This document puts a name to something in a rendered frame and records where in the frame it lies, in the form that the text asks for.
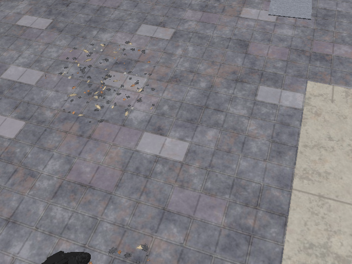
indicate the robot left hand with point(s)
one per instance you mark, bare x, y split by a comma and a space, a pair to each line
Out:
68, 258

